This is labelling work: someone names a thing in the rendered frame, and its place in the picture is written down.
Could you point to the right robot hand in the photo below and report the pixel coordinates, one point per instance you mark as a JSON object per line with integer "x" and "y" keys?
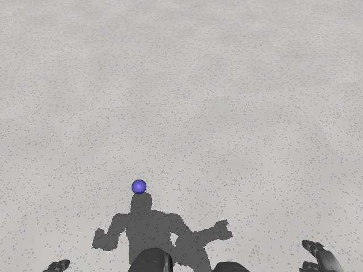
{"x": 327, "y": 262}

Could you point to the ball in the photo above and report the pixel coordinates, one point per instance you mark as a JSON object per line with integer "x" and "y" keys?
{"x": 138, "y": 186}

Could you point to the left robot hand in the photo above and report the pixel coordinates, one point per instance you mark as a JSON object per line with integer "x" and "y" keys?
{"x": 58, "y": 266}

